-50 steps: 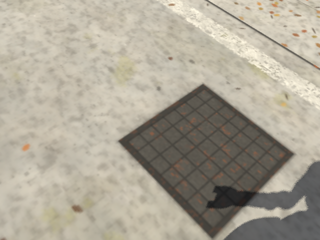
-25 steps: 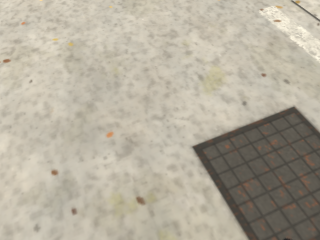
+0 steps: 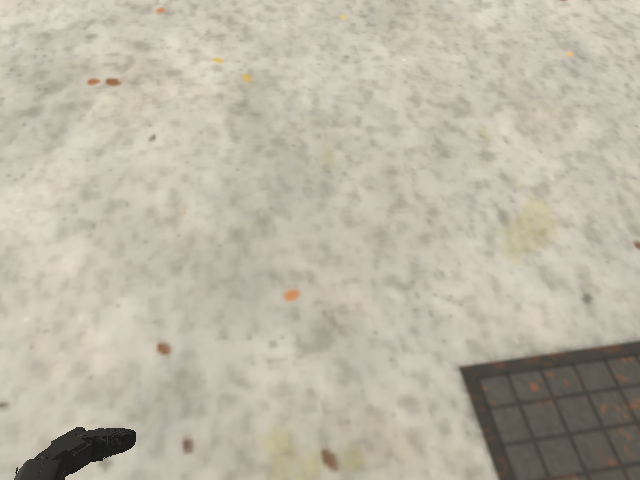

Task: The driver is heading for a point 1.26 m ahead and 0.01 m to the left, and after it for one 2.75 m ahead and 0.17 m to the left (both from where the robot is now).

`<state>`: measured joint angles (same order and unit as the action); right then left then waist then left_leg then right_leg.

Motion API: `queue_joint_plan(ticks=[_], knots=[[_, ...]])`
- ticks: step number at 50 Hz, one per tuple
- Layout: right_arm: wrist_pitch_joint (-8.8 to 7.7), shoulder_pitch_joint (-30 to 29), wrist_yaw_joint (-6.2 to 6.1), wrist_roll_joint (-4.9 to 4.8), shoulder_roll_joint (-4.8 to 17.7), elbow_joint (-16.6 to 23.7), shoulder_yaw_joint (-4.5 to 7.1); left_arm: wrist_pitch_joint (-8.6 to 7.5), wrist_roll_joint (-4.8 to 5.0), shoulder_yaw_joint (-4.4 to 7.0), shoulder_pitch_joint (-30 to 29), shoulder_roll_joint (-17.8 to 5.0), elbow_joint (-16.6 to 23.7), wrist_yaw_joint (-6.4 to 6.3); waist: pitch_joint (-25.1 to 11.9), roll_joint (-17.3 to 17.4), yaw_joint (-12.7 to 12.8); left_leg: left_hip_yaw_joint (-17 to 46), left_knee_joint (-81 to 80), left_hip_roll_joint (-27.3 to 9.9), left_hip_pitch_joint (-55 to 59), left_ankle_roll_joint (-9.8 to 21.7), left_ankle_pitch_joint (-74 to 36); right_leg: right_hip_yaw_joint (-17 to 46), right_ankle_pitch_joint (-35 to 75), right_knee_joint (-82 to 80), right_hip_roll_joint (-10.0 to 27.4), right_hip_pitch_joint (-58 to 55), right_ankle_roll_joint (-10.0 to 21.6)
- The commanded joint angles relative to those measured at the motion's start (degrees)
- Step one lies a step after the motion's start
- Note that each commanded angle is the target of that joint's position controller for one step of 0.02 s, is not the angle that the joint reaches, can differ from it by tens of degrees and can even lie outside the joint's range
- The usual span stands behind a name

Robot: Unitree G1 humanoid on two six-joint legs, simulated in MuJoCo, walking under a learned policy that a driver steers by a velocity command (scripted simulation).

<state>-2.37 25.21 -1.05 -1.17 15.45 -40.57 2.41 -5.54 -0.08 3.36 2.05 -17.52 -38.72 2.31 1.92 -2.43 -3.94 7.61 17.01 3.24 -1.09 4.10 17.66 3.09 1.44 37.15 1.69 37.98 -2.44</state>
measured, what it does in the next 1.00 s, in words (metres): walks ahead: right foot, then left foot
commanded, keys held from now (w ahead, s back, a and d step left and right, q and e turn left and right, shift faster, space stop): w+q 0.08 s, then w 0.92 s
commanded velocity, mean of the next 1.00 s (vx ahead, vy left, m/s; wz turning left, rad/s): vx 0.49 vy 0.00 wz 0.19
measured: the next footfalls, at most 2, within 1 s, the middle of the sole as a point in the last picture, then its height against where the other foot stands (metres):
right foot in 0.16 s outside the picture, level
left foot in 0.64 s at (204, 457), level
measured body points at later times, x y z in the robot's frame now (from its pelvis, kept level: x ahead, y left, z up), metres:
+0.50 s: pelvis +0.28 -0.01 +0.00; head +0.31 -0.01 +0.45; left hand +0.25 +0.27 -0.12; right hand +0.54 -0.21 -0.08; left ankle +0.41 +0.17 -0.70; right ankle +0.25 -0.13 -0.74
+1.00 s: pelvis +0.54 +0.08 +0.00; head +0.57 +0.09 +0.45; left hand +0.70 +0.36 -0.09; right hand +0.62 -0.19 -0.11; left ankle +0.47 +0.17 -0.74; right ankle +0.74 -0.05 -0.69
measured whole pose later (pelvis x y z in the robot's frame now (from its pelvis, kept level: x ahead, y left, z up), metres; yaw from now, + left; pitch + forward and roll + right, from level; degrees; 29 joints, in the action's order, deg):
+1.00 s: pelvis +0.54 +0.08 +0.00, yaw +9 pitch +1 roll +2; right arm -4.6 21.4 0.8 -0.4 16.4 -45.5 2.7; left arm -3.7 0.4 1.7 5.2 -17.1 -42.5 1.5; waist 1.6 -2.8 -4.4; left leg -2.0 12.7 3.7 -2.2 3.0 11.7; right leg 2.2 0.5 40.2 6.3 37.6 -1.4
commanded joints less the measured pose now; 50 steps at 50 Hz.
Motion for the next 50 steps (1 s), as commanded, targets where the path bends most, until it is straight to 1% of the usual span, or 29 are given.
queue_joint_plan(ticks=[1,5,6,7,8,9,10,11,12,13,14,17,20,22,26,29,31,32,33,34,35,36,37,38,39,41,43,45,50], knots=[[-0.62,1.42,-0.74,-0.71,10.98,1.41,3.39,-1.44,0.53,0.41,-11.02,-3.34,6.78,0.62,2.79,8.38,-0.95,10.01,-3.74,-12.34,-4.33,6.72,-17.24,-1.02,3.90,-6.36,-2.59,-2.86,0.58],[0.22,0.15,-1.22,-0.43,11.39,0.28,3.95,-2.02,0.63,1.45,-6.98,-5.65,6.02,0.59,1.26,10.61,1.69,12.40,1.40,-14.33,0.22,4.90,-26.81,-0.77,-1.38,-9.02,-2.81,-9.60,3.03],[0.40,-0.25,-1.13,-0.09,11.05,0.32,3.89,-2.12,0.48,2.20,-2.70,-7.00,4.97,0.22,-1.76,11.57,3.56,11.43,6.18,-13.26,0.97,4.13,-37.19,-2.54,-3.22,-9.35,-3.99,-15.80,4.34],[0.53,-1.04,-0.88,0.23,9.99,0.57,3.39,-2.10,0.24,3.06,4.28,-8.58,3.44,-0.24,-7.20,11.28,7.29,8.97,15.19,-10.34,-0.74,2.47,-43.39,-3.55,-1.33,-10.26,-3.41,-26.66,6.33],[0.56,-1.74,-0.63,1.19,7.55,2.05,2.33,-1.92,-0.81,3.48,14.23,-10.73,2.49,-0.69,-16.50,8.11,11.45,8.24,30.05,-7.34,-10.34,0.88,-33.33,4.71,-3.02,-6.79,4.76,-44.75,10.30],[-0.02,9.34,-0.20,0.17,0.71,1.52,0.47,-1.38,-1.01,4.43,20.17,-14.47,-0.27,-0.40,-27.14,-12.30,6.85,4.29,52.59,2.47,-31.83,-3.72,8.15,33.49,-13.98,-10.10,19.80,-66.96,20.79],[-0.52,9.23,-0.16,-1.36,5.62,0.09,1.02,-1.33,0.38,3.34,21.18,-9.27,-0.94,0.02,-25.46,-11.96,8.28,6.18,60.13,0.93,-38.29,-4.03,14.38,44.59,-26.40,-18.85,21.12,-64.42,20.61],[-0.74,0.74,-0.06,-1.93,9.68,1.44,2.17,-1.06,0.75,2.49,16.59,-6.36,-0.40,-0.45,-14.19,-6.07,9.23,4.56,61.27,-1.96,-41.15,-3.96,10.07,35.08,-27.94,-20.60,18.57,-54.96,18.02],[-0.95,-4.95,-0.20,-1.15,9.98,2.91,2.05,-0.68,0.24,2.02,12.85,-5.47,-0.17,-0.71,-8.14,-0.57,8.30,1.97,59.04,-4.46,-39.59,-3.60,6.01,27.34,-22.46,-21.39,16.22,-45.54,16.39],[-1.27,-8.43,-0.08,0.01,9.26,3.87,2.08,-0.48,-0.32,1.67,11.05,-4.65,-0.61,-0.78,-3.83,1.06,6.98,0.91,55.95,-6.00,-38.18,-3.38,3.97,22.31,-15.66,-22.72,14.21,-37.76,16.18],[-1.28,-8.17,0.22,0.22,8.41,4.04,2.15,-0.70,-0.98,1.32,10.24,-3.98,-0.86,-0.93,-3.15,-0.39,5.02,0.82,53.42,-7.71,-35.08,-3.03,2.39,18.78,-11.74,-24.01,12.49,-33.39,15.84],[-0.84,-6.87,0.67,0.19,4.79,3.41,1.18,-1.31,0.08,1.24,10.50,-4.02,-2.38,-1.02,-2.12,-2.36,3.14,-1.41,46.15,-9.24,-32.92,-3.33,1.98,13.14,-7.16,-27.70,11.16,-28.80,16.97],[-1.24,-12.63,1.02,1.17,3.41,5.34,0.09,-1.26,0.73,1.85,11.66,-6.86,-3.54,-1.30,-0.08,-1.25,4.39,-3.19,35.48,-10.41,-34.19,-4.36,-5.44,8.59,-4.81,-30.26,10.94,-27.31,17.34],[-1.81,-16.49,1.52,1.00,3.14,6.03,-0.31,-0.86,1.01,1.95,12.31,-7.84,-3.97,-1.38,0.61,-0.83,5.72,-4.51,27.51,-9.70,-32.28,-4.49,-12.49,4.84,-3.30,-30.50,9.34,-26.80,15.96],[-2.36,-23.57,2.42,0.17,3.95,7.91,-0.24,0.08,1.73,2.03,17.12,-9.51,-6.01,-1.27,1.21,-0.85,8.47,-6.17,17.92,-7.57,-28.97,-4.52,-18.80,2.89,-2.52,-28.72,9.99,-29.89,14.04],[-2.54,-25.53,3.02,0.02,5.43,9.15,0.36,1.23,1.92,2.20,18.95,-10.58,-7.31,-1.46,1.50,-1.35,7.95,-6.58,13.89,-6.45,-28.06,-2.63,-14.53,3.75,-0.30,-25.67,12.46,-35.21,12.56],[-2.60,-19.37,2.95,0.35,7.37,7.63,1.60,1.99,1.92,2.09,18.02,-10.95,-7.54,-1.77,-1.96,-1.32,3.54,-8.80,10.36,-4.17,-18.23,-0.56,-12.88,1.46,11.54,-17.25,11.09,-36.00,10.58],[-2.46,-11.32,2.48,0.57,10.02,5.34,3.05,2.10,1.50,1.37,18.49,-9.22,-7.48,-1.93,-7.30,-0.27,-0.15,-8.78,10.12,-4.05,-6.48,1.17,-12.83,-1.20,15.55,-6.66,8.18,-32.78,8.89],[-2.06,-0.64,1.74,1.21,14.86,3.85,4.37,1.84,-0.29,-0.29,18.34,-5.58,-5.51,-2.15,-16.39,7.32,-4.06,4.84,11.65,-16.07,9.78,5.35,-14.41,-4.24,0.69,12.53,4.71,-21.62,6.26],[-1.80,0.51,2.12,1.34,18.14,3.15,4.82,0.76,0.47,-1.71,24.35,-0.55,-4.44,-1.95,-21.61,21.33,-0.12,30.75,3.96,-25.90,22.38,13.41,-0.73,-2.58,-33.06,29.12,-4.29,-1.77,3.51],[-1.96,-0.49,2.42,0.75,12.16,3.62,3.34,0.05,1.66,-0.31,20.42,-7.01,-4.98,-1.68,-17.71,13.75,-2.14,31.81,0.73,-24.49,19.67,11.83,5.39,2.93,-33.80,34.76,-1.22,4.58,3.96],[-2.16,-3.92,2.46,0.66,10.34,3.82,2.60,-0.39,2.55,0.30,15.79,-8.65,-3.47,-1.39,-10.88,11.37,-1.47,23.77,0.06,-22.73,13.68,10.19,2.05,1.90,-28.45,34.84,1.24,7.10,4.61],[-2.27,-7.20,2.60,0.94,9.31,4.08,2.23,-0.45,2.03,0.10,13.59,-7.82,-3.24,-1.57,-7.58,7.24,0.05,18.07,-0.80,-20.39,7.25,9.51,-5.02,0.79,-23.75,32.79,3.44,5.28,4.34],[-2.37,-9.58,2.77,1.25,8.08,4.15,1.91,-0.27,1.08,0.25,12.63,-7.31,-3.07,-1.59,-4.91,6.28,1.51,13.97,-2.38,-18.42,2.03,9.33,-10.51,0.67,-20.71,29.72,4.82,3.51,3.83],[-2.65,-10.85,2.76,1.69,7.42,4.16,1.69,0.18,0.97,0.24,13.60,-6.56,-3.24,-1.42,-4.61,7.55,3.27,11.48,-3.89,-17.32,-1.56,9.22,-13.93,1.05,-18.58,28.24,5.95,0.21,3.40],[-3.36,-11.32,2.71,1.24,7.32,3.34,1.81,1.20,0.85,-0.13,14.61,-4.62,-3.77,-1.40,-4.12,7.43,4.65,7.63,-6.48,-16.32,-5.13,10.02,-18.29,0.36,-16.87,25.60,6.13,-2.25,2.27],[-3.80,-10.62,2.38,1.06,8.50,2.10,2.22,1.84,0.39,-0.43,11.69,-3.78,-2.80,-1.60,-2.09,6.26,4.61,4.55,-8.42,-16.04,-6.57,10.54,-21.00,0.07,-13.25,20.77,6.28,-0.40,1.10],[-3.63,-9.44,1.95,1.06,9.19,0.96,2.42,1.79,0.15,-0.78,7.69,-3.08,-1.72,-1.50,-0.67,5.32,3.56,1.61,-9.39,-15.11,-6.39,9.87,-21.42,-0.13,-7.06,13.44,6.14,0.51,0.57],[-2.88,-4.53,1.39,0.42,11.23,-2.18,2.83,0.82,0.73,-1.44,-1.89,-2.22,0.61,-0.35,1.63,5.39,-0.12,-2.45,-9.51,-14.35,-4.97,7.80,-18.04,-2.24,3.78,-1.68,3.30,-3.33,1.23]])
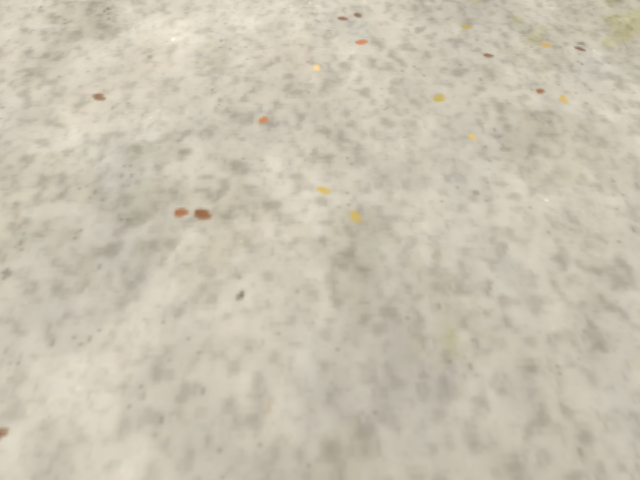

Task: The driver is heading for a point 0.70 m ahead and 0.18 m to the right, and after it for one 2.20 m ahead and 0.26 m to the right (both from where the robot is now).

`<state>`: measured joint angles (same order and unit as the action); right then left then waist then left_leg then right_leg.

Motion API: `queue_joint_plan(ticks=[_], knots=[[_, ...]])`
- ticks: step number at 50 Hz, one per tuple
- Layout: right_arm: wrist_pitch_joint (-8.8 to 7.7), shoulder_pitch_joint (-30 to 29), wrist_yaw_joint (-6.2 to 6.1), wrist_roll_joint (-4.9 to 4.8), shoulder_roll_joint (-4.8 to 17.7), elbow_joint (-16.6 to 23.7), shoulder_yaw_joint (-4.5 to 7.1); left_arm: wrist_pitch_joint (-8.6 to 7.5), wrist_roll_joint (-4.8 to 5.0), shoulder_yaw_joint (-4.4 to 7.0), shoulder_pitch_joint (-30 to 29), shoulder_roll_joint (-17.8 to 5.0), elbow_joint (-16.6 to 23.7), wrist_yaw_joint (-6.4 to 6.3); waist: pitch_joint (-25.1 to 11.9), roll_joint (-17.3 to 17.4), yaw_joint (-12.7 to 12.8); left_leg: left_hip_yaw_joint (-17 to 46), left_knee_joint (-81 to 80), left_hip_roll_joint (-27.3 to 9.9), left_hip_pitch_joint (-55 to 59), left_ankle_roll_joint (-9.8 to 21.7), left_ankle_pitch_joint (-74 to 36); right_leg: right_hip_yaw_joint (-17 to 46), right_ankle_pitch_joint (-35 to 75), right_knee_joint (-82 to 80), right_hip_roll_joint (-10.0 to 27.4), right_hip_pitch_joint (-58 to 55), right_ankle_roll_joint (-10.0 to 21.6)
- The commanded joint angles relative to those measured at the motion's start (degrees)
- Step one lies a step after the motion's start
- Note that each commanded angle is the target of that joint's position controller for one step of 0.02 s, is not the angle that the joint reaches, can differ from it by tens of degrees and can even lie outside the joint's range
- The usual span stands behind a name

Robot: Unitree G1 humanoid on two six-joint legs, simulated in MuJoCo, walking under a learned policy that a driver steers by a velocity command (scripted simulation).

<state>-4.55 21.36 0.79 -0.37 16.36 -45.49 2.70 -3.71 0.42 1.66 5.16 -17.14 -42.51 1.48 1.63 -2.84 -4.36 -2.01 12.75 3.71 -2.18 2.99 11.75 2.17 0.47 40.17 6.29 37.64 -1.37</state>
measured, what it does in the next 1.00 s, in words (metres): walks ahead: right foot, then left foot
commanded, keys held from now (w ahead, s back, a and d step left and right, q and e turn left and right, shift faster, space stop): w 0.68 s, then w+e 0.32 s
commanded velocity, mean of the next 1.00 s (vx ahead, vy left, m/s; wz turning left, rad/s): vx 0.50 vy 0.00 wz -0.08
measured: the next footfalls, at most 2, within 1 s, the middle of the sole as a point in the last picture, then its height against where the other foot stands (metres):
right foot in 0.16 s outside the picture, level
left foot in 0.72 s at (266, 434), level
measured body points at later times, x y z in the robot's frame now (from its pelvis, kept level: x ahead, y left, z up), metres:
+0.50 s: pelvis +0.27 -0.07 +0.00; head +0.30 -0.08 +0.45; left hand +0.30 +0.21 -0.12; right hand +0.45 -0.33 -0.10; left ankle +0.43 +0.12 -0.68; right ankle +0.24 -0.14 -0.75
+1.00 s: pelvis +0.55 -0.01 +0.00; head +0.57 -0.01 +0.45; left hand +0.70 +0.26 -0.12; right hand +0.58 -0.29 -0.12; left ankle +0.54 +0.08 -0.75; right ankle +0.62 -0.19 -0.67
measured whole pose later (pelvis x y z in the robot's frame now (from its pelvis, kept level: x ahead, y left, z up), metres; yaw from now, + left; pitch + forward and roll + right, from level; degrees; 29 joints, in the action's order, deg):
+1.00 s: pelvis +0.55 -0.01 +0.00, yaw -7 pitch +0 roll +2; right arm -6.0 16.5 0.8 1.0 14.7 -48.8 3.5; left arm -1.5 1.6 3.9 12.4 -17.9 -47.3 -0.2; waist 2.1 -3.0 -2.0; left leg -9.0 15.3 2.5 -5.2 3.1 10.3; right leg 5.1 -8.9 58.0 6.2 37.5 -0.1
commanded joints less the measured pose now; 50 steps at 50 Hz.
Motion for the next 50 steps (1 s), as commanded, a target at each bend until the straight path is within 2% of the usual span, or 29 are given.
queue_joint_plan(ticks=[1,4,6,7,8,9,10,11,12,13,14,15,16,20,25,28,31,34,35,36,37,38,39,40,41,42,44,47,50], knots=[[-0.47,0.33,-0.49,-0.51,10.50,2.00,2.61,-1.13,0.38,0.29,-6.40,-2.82,4.95,0.74,2.34,5.86,-0.06,7.41,-4.74,-15.62,-2.38,8.77,-11.85,-1.16,4.64,-6.14,-1.57,-2.80,0.60],[0.38,1.47,-0.85,-0.87,10.96,0.31,2.91,-1.48,0.42,0.59,-8.23,-3.94,6.19,1.52,2.81,6.40,0.51,8.20,-1.75,-18.17,3.25,7.61,-14.51,-0.60,0.23,-9.55,-2.15,-2.13,2.80],[1.02,0.98,-1.15,-0.87,11.53,-0.23,3.16,-1.67,0.29,1.08,-5.74,-5.10,5.71,1.69,1.08,7.36,2.35,8.02,2.06,-18.52,5.70,6.41,-22.12,-1.90,-3.92,-10.79,-3.49,-6.58,4.37],[1.38,-0.08,-1.29,-0.82,11.78,-0.21,3.16,-1.71,0.14,1.81,-1.26,-6.28,4.54,1.48,-1.73,7.61,5.18,6.55,7.60,-17.07,5.47,5.34,-31.19,-3.75,-4.50,-12.13,-5.30,-13.46,5.59],[1.67,-0.03,-1.45,-0.44,10.48,-0.08,2.60,-1.60,0.02,3.19,7.23,-8.78,1.96,0.93,-7.47,6.59,8.95,4.24,17.90,-14.04,2.18,3.72,-35.21,-4.45,-3.44,-11.95,-5.94,-25.81,7.28],[1.63,0.99,-1.71,1.00,7.48,1.44,1.23,-1.27,-0.33,4.37,17.30,-13.03,0.17,0.27,-16.43,-0.37,12.11,1.65,36.14,-10.34,-9.23,1.47,-19.28,7.28,-0.63,-9.80,4.41,-43.05,10.75],[0.47,8.72,-1.12,0.34,0.99,1.98,-0.47,-0.96,-0.42,4.92,18.83,-16.25,-0.73,0.63,-22.51,-15.78,7.63,3.65,54.27,0.25,-31.40,-2.13,19.44,34.90,-16.20,-17.48,15.21,-59.56,19.47],[-0.58,4.62,-0.79,-0.79,7.10,1.24,0.73,-1.02,0.46,3.47,18.00,-10.55,-0.11,0.68,-19.60,-8.94,10.34,10.54,60.26,-2.24,-37.84,-1.60,21.94,38.40,-25.07,-22.53,14.49,-57.57,17.93],[-1.16,-0.94,-0.48,-2.11,9.57,2.89,1.56,-1.12,0.38,2.83,14.37,-8.69,0.27,0.49,-11.54,-5.61,9.87,9.10,60.36,-4.98,-41.10,-0.85,16.84,30.40,-23.73,-23.68,13.08,-50.72,15.81],[-1.36,-3.89,-0.80,-1.73,8.97,3.58,1.36,-1.19,0.00,2.59,10.77,-7.96,0.77,0.46,-7.23,-0.88,8.19,7.20,57.93,-7.86,-39.56,-0.87,11.50,24.53,-17.42,-24.64,11.06,-43.21,14.80],[-1.25,-5.42,-1.01,-0.69,8.48,3.76,1.56,-1.32,-0.48,2.27,8.49,-6.55,0.97,0.57,-4.18,0.30,6.85,6.72,54.88,-9.52,-37.81,-1.23,8.10,20.17,-10.92,-26.01,9.13,-37.26,14.64],[-0.81,-4.22,-0.96,-0.42,7.73,3.55,1.61,-1.59,-1.16,1.96,7.39,-5.62,1.06,0.57,-4.14,-1.39,5.07,7.21,53.35,-10.89,-34.25,-1.46,5.60,17.31,-6.65,-27.30,7.81,-33.67,14.43],[-0.29,-3.09,-0.96,-0.39,6.70,3.10,1.49,-1.85,-1.10,1.95,7.07,-5.23,0.88,0.62,-4.29,-1.95,4.27,7.07,52.07,-11.22,-32.21,-1.90,4.57,15.35,-4.39,-28.74,6.95,-31.85,14.78],[0.98,-6.97,-1.34,0.28,4.76,4.39,1.07,-2.48,-0.44,2.48,8.95,-6.95,-1.28,0.01,-1.11,-0.33,4.21,6.01,44.08,-12.08,-35.48,-4.08,-1.65,9.11,2.01,-32.54,6.24,-29.32,15.86],[-0.03,-16.09,-0.45,0.09,2.72,6.54,0.28,-1.61,0.06,2.61,12.67,-8.16,-3.47,-0.97,0.98,0.01,7.38,3.84,26.83,-10.31,-34.66,-4.27,-16.11,2.65,3.01,-33.40,3.37,-31.06,13.00],[-0.55,-21.54,0.46,-0.38,2.48,8.25,-0.01,-0.92,0.39,2.73,16.26,-8.89,-5.42,-1.13,2.40,0.25,9.50,2.82,20.85,-8.94,-34.51,-3.81,-17.79,2.53,2.19,-32.47,4.77,-34.70,12.98],[-1.00,-24.95,1.52,-0.63,2.92,9.95,0.01,0.17,0.55,2.93,18.23,-9.23,-7.02,-1.42,3.15,-0.13,9.75,2.93,17.37,-7.94,-36.13,-2.30,-13.82,3.40,5.54,-29.62,7.46,-40.81,12.63],[-1.20,-21.43,2.00,-0.48,4.92,9.47,0.78,0.92,0.70,3.42,17.00,-10.41,-7.42,-1.92,0.44,-1.81,6.49,1.58,15.30,-5.72,-29.42,0.18,-7.68,3.23,18.43,-23.59,8.41,-44.20,11.07],[-1.29,-16.04,1.73,-0.25,6.43,8.02,1.69,1.21,0.77,3.39,16.05,-10.48,-7.33,-2.00,-2.93,-1.83,3.14,0.20,13.60,-4.01,-20.38,1.52,-8.07,2.35,26.74,-17.01,6.78,-42.63,10.08],[-1.31,-6.90,1.11,0.03,9.28,5.49,3.10,1.30,0.42,2.74,15.60,-9.14,-6.83,-2.06,-9.23,-0.69,-1.16,1.25,14.09,-5.21,-5.65,3.53,-10.38,0.79,26.13,-6.22,3.76,-36.70,8.42],[-1.07,2.59,0.34,1.10,13.60,4.01,4.22,0.91,-0.69,1.40,16.61,-5.35,-4.95,-2.04,-18.30,6.72,-3.55,16.33,15.63,-17.78,14.08,7.97,-9.35,-1.59,7.20,12.81,-1.30,-21.08,5.91],[-0.77,3.44,0.58,0.86,14.63,3.35,4.29,-0.26,-0.03,-0.05,22.94,-0.23,-5.09,-1.70,-24.22,19.65,-0.20,39.77,9.13,-27.91,26.32,14.60,0.49,1.40,-33.57,27.86,-9.86,-3.00,3.73],[-0.74,2.00,0.42,0.24,8.97,3.83,2.90,-0.95,1.48,1.65,18.48,-7.22,-5.40,-1.42,-18.65,12.68,-2.40,37.62,6.37,-26.11,21.98,12.15,6.77,6.71,-33.31,32.92,-6.57,2.43,4.00],[-0.81,-1.73,0.18,0.14,7.37,3.97,2.33,-1.34,2.45,2.35,14.07,-8.81,-3.95,-1.28,-10.57,10.57,-1.52,28.49,4.63,-24.38,14.02,9.81,4.57,5.40,-27.81,32.30,-4.02,4.24,4.25],[-0.95,-5.31,0.19,0.43,6.36,4.01,2.04,-1.37,2.11,2.36,11.91,-7.92,-3.68,-1.56,-6.88,7.08,0.35,22.99,2.47,-22.06,6.85,8.54,1.17,4.24,-22.97,29.94,-1.61,2.33,3.87],[-1.28,-7.71,0.33,0.65,4.72,3.97,1.68,-0.89,1.54,2.69,11.56,-7.27,-3.82,-1.71,-3.85,7.19,1.84,18.37,0.24,-20.16,1.56,7.90,-2.41,4.28,-19.71,27.44,-0.17,0.46,3.38],[-2.13,-9.90,0.45,1.18,3.64,3.32,1.61,0.68,1.64,2.67,14.39,-4.82,-4.74,-1.69,-2.73,8.65,4.32,12.21,-3.35,-18.39,-4.41,7.66,-6.29,4.32,-16.23,26.03,1.32,-4.47,2.52],[-2.87,-10.37,0.16,1.34,4.96,1.68,2.19,2.22,1.33,2.69,12.39,-3.12,-3.47,-1.94,0.02,7.12,5.18,5.42,-5.93,-18.18,-7.02,8.16,-11.81,4.69,-11.58,22.78,1.86,-1.52,1.32],[-2.56,-9.55,-0.59,1.48,6.08,0.42,2.54,1.95,0.99,2.66,8.59,-2.64,-1.89,-1.42,1.19,6.22,4.34,-0.30,-6.61,-17.08,-5.06,7.51,-14.76,4.31,-2.89,13.67,1.50,0.99,0.81]])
